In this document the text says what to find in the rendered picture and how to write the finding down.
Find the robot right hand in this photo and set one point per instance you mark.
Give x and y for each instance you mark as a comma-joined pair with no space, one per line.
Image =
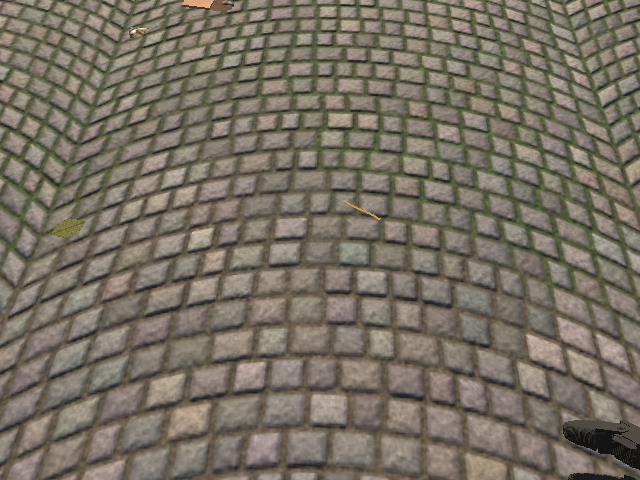
619,439

